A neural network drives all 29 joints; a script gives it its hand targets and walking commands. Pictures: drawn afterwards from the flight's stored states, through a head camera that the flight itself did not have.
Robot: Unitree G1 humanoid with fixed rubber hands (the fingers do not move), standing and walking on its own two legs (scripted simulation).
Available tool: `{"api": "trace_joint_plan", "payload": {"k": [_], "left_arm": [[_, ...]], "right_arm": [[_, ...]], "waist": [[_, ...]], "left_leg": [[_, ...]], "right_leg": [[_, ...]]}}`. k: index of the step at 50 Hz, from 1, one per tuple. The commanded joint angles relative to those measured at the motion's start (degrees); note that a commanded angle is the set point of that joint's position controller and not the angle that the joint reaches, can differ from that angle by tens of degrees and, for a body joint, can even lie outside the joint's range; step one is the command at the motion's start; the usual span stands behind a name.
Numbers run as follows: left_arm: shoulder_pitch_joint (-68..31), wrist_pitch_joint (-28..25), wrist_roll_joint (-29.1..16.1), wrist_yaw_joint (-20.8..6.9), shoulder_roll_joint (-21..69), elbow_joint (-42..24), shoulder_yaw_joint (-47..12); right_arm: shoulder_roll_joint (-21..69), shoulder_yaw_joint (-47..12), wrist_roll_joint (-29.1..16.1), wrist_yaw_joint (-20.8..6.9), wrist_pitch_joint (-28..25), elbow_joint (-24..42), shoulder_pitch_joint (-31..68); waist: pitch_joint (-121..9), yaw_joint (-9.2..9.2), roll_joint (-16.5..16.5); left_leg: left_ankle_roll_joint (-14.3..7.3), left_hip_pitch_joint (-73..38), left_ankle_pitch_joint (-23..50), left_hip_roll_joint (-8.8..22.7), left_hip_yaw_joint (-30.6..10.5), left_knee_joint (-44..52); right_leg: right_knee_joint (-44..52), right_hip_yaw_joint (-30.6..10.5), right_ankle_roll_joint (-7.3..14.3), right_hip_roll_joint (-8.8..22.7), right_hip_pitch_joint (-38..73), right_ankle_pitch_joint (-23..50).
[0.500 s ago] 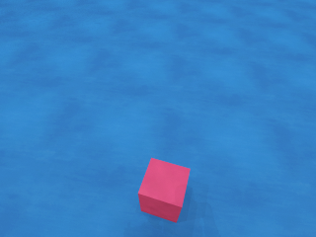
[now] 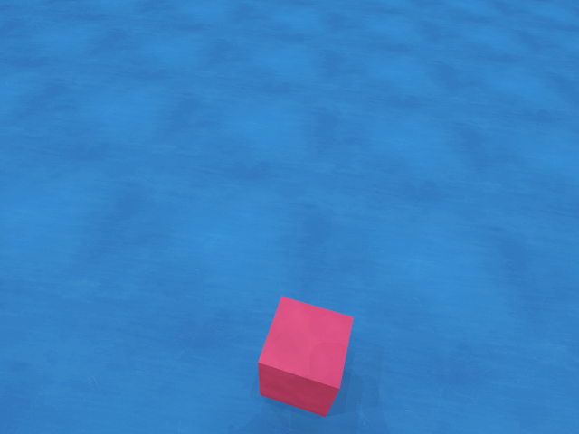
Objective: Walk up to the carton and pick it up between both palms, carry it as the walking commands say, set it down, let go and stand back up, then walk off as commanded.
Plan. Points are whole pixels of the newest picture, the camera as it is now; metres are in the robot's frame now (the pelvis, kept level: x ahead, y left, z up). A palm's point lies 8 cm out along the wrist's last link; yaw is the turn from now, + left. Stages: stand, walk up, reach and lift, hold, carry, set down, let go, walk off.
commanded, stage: walk up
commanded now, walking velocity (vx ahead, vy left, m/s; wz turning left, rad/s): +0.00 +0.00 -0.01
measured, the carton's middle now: (304, 358) +0.45 -0.07 -0.63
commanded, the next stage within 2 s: none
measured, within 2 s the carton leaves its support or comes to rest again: neither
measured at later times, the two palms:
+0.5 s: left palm out of the picture -0.01 +0.20 -0.14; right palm out of the picture -0.01 -0.24 -0.14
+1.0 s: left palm (132, 386) +0.23 +0.25 -0.13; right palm out of the picture +0.00 -0.17 -0.13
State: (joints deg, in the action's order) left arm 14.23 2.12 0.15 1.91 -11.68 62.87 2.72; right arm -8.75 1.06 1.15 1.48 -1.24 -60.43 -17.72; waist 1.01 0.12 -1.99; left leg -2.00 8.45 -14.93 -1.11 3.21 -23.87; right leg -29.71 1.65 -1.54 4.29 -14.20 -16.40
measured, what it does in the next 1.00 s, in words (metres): steps on the spot: left foot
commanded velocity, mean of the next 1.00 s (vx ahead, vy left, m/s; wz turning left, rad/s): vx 0.10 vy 0.06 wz -0.17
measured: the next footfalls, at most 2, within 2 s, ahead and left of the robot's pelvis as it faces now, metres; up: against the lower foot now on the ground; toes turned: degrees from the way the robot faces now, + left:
left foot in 0.74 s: +0.08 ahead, +0.15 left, +0.00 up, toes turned -3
right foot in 1.08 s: +0.18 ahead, -0.07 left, +0.00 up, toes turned -18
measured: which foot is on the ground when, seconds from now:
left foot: down 0.00-0.50, up 0.52-0.72, down 0.74-1.00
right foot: down 0.00-0.74, up 0.76-1.00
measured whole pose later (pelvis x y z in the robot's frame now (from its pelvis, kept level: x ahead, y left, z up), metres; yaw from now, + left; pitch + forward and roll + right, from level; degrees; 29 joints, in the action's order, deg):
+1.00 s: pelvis +0.09 +0.04 +0.00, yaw -12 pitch +1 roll +0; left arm 8.3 -0.2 0.4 0.6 -11.2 54.5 2.5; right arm -8.0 1.9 1.2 2.3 -3.2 -58.2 -23.7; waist 2.8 -1.6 -0.7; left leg -0.7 5.2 -17.9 2.1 8.4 -22.0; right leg -44.8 4.6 0.3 1.1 -26.8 -19.1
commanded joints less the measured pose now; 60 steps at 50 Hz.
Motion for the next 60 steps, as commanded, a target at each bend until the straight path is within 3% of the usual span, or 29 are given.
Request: {"api": "trace_joint_plan", "payload": {"k": [1,2,3,4,24,25,26,27,28,29,31,33,36,37,38,39,40,41,43,45,48,51,53,54,55,56,57,59,60], "left_arm": [[5.8,-1.9,-0.2,0.0,-2.1,0.6,-0.4],[5.7,-2.3,0.0,0.1,-3.2,0.8,-0.4],[4.2,-2.5,0.1,0.0,-4.1,0.7,-0.3],[3.7,-2.6,0.1,-0.1,-2.9,1.0,-0.5],[5.5,-2.9,0.3,0.5,-0.2,3.3,-1.2],[8.0,-2.8,0.5,0.3,-0.4,3.7,-0.8],[15.5,-1.8,1.3,1.4,-10.5,4.0,2.7],[15.7,-0.8,1.1,1.5,-15.7,2.9,4.6],[12.0,-0.6,0.8,1.5,-13.3,1.4,4.3],[8.6,-1.0,0.5,1.3,-9.8,0.3,3.7],[2.3,-1.8,1.0,0.8,-7.9,-2.1,3.5],[3.3,-2.2,1.4,0.4,-7.8,-2.1,3.4],[6.2,-1.2,0.4,-0.3,-7.6,-2.2,4.0],[4.1,-1.4,0.5,-0.7,-5.9,-4.0,3.7],[0.9,-1.9,0.8,-1.2,-0.5,-7.2,2.1],[-1.7,-2.2,1.6,-1.1,0.1,-8.5,0.7],[-2.1,-2.3,1.4,-1.7,-1.0,-9.2,1.0],[-0.3,-2.4,1.0,-2.3,-1.6,-8.1,1.3],[3.7,-2.8,1.4,-2.8,-1.8,-6.1,1.3],[3.0,-2.8,0.8,-2.0,0.4,-7.9,0.7],[-0.3,-2.5,0.0,-1.0,0.1,-9.1,-0.4],[-3.8,-1.9,0.1,-1.1,-0.7,-9.0,-0.7],[-1.5,-2.4,0.2,-1.0,-1.3,-7.4,-0.7],[2.0,-3.1,0.6,-0.8,-4.3,-6.1,0.2],[6.0,-3.7,1.2,-0.6,-9.9,-5.6,1.4],[6.0,-3.4,0.0,-0.5,-9.6,-5.4,0.9],[2.9,-2.8,-0.2,-0.1,-7.9,-5.6,1.0],[-4.4,-1.9,0.8,0.6,-5.0,-6.4,-0.4],[-5.8,-1.8,0.8,0.8,-4.8,-6.6,-0.7]], "right_arm": [[-6.7,0.8,-0.8,0.4,-0.6,0.4,0.4],[-6.3,0.8,-1.3,0.4,-0.5,-0.1,-0.8],[-5.3,0.6,-1.7,0.3,-0.4,-0.9,-3.1],[-5.2,0.6,-1.7,0.5,-0.4,-1.6,-3.3],[-3.8,0.3,-1.0,1.0,0.2,-4.6,-3.2],[-5.2,1.3,0.3,1.3,0.6,-4.0,-3.7],[-14.3,4.2,2.2,-0.2,2.3,-0.2,1.8],[-9.3,3.0,3.1,-1.1,2.6,3.4,5.6],[-6.3,2.4,2.7,-1.8,2.2,6.0,8.1],[-6.4,2.7,1.7,-2.5,1.5,6.4,6.0],[-6.4,3.1,0.3,-2.6,0.4,5.3,0.3],[-4.4,3.0,-0.1,-1.9,0.2,5.2,-1.0],[-5.2,3.4,0.0,-0.8,0.0,4.6,-5.4],[-8.6,4.0,0.3,-0.2,-0.2,4.5,-8.9],[-15.4,5.2,0.4,0.5,-0.1,4.1,-13.7],[-15.7,5.0,1.1,0.2,0.1,3.6,-12.5],[-12.3,4.1,0.9,0.2,0.1,4.4,-7.8],[-9.8,3.2,0.6,0.2,-0.4,5.5,-5.3],[-7.4,2.5,0.8,0.5,-2.0,5.9,-3.7],[-7.0,2.2,-0.1,1.2,-2.9,5.6,-2.9],[-9.2,2.8,-0.1,1.2,-2.9,3.8,-8.7],[-8.4,2.8,0.0,1.2,-1.8,3.3,-9.3],[-8.4,3.0,-0.2,1.1,-1.0,2.6,-9.1],[-8.1,2.7,-0.7,0.9,-1.0,2.9,-9.0],[-4.9,1.8,-1.1,0.9,-0.8,4.5,-10.4],[-1.1,1.4,-2.0,1.3,0.8,3.3,-12.9],[-2.8,1.8,-1.3,1.5,1.9,3.6,-9.6],[-3.0,2.2,-0.5,1.4,2.4,3.4,-6.6],[-3.4,2.3,-0.5,1.4,2.6,3.1,-6.6]], "waist": [[0.2,1.62,8.5],[-0.3,0.74,7.6],[0.5,-1.00,3.9],[1.2,-0.66,1.6],[2.9,0.00,1.6],[1.3,0.58,0.9],[0.9,5.40,7.2],[4.4,7.07,-6.0],[7.6,5.74,-9.4],[6.6,2.58,-9.1],[3.0,-1.03,-10.7],[3.4,-0.65,-10.7],[2.8,-1.93,-3.9],[1.8,-3.79,2.9],[0.3,-6.30,21.0],[4.6,-4.70,18.1],[8.9,-1.86,9.9],[9.5,-0.18,5.5],[7.7,1.28,5.7],[6.2,3.55,6.0],[-0.9,0.39,11.0],[-0.4,-0.79,13.7],[-1.3,0.99,10.9],[-4.3,2.30,7.6],[-11.0,2.36,-2.6],[-14.6,2.78,-9.0],[-10.2,2.42,-7.6],[-0.8,0.35,-3.8],[1.3,-0.35,-3.7]], "left_leg": [[-1.9,-0.1,22.9,11.1,-8.3,6.5],[-0.9,0.0,20.1,9.9,-7.8,6.2],[-0.2,0.3,18.4,8.0,-7.0,6.4],[0.0,-1.2,17.2,7.2,-5.9,6.1],[1.2,-0.6,10.7,6.9,-4.4,6.7],[1.6,-0.2,5.6,6.6,-1.8,4.5],[3.3,11.2,-14.6,0.5,7.2,-10.7],[4.4,22.9,-17.6,0.1,2.2,-22.7],[5.4,25.2,-11.8,3.4,-3.3,-30.4],[5.9,22.8,-6.8,5.2,-5.0,-32.0],[6.1,13.6,-8.1,5.2,-3.5,-23.3],[5.5,5.6,-10.8,1.4,0.6,-11.0],[4.6,-9.1,-0.3,-1.2,4.7,3.0],[3.6,-15.5,-7.9,6.2,-3.8,6.3],[0.3,-15.8,-28.9,21.0,-22.2,17.5],[-3.2,-5.2,-36.9,27.5,-30.3,23.2],[-3.7,0.6,-32.8,25.1,-27.0,23.7],[-3.5,2.8,-22.8,21.3,-18.9,21.3],[-2.8,2.1,-2.8,16.7,-8.9,18.0],[-3.9,-0.1,53.7,15.3,-1.0,5.2],[-4.5,-7.8,59.0,16.2,-0.3,0.5],[-4.5,-8.9,55.3,16.6,-1.6,-2.2],[-2.8,-6.6,48.8,15.3,-0.4,-7.7],[-0.5,-0.9,37.2,13.3,0.5,-12.5],[2.7,8.3,7.1,9.3,2.7,-21.2],[3.9,7.7,-21.8,4.6,0.3,-26.1],[4.1,7.9,-23.7,5.2,-1.4,-30.2],[4.3,9.4,-18.9,5.5,-2.2,-27.9],[4.5,9.4,-16.3,5.7,-2.3,-25.5]], "right_leg": [[8.6,-0.8,0.4,1.3,6.0,11.2],[9.7,-1.3,0.3,2.5,8.0,14.9],[8.7,-2.1,0.6,3.3,8.2,18.4],[8.9,-2.2,0.7,3.2,6.5,18.7],[11.6,-1.7,1.3,2.4,6.1,15.2],[9.9,-4.0,2.4,3.2,7.5,11.4],[14.0,-20.8,7.3,12.6,10.4,-18.6],[22.7,-34.4,11.4,19.3,10.2,-32.3],[24.7,-35.7,12.1,20.3,3.4,-29.8],[23.5,-31.5,10.3,17.5,-1.0,-24.1],[22.2,-21.4,6.1,12.3,-6.1,-14.7],[20.0,-14.4,5.7,7.9,-7.1,-6.6],[9.5,-10.9,5.0,3.7,-12.8,-14.5],[0.1,-7.7,3.2,0.7,-20.8,-16.1],[-17.4,0.7,1.3,-5.1,-29.2,-18.3],[-25.5,-1.4,2.6,0.1,-29.9,-13.6],[-29.0,-2.4,2.6,1.8,-28.3,-9.0],[-30.2,-2.3,2.5,2.8,-25.7,-5.7],[-29.0,-1.1,2.3,2.6,-21.6,-1.2],[-23.5,1.3,1.2,-1.6,-15.7,-4.9],[-15.5,4.0,1.7,-4.0,-13.4,-3.1],[-7.5,4.3,3.1,-4.1,-11.0,-0.4],[3.9,4.1,4.6,-3.7,-2.7,9.4],[7.1,0.9,5.7,0.2,7.8,25.3],[4.2,-11.6,9.1,13.3,20.4,50.1],[5.8,-17.0,15.9,20.5,17.5,58.0],[8.4,-16.5,17.3,18.2,12.4,47.1],[13.3,-13.8,14.0,13.6,3.8,27.7],[14.2,-12.3,12.6,11.9,1.8,24.1]]}}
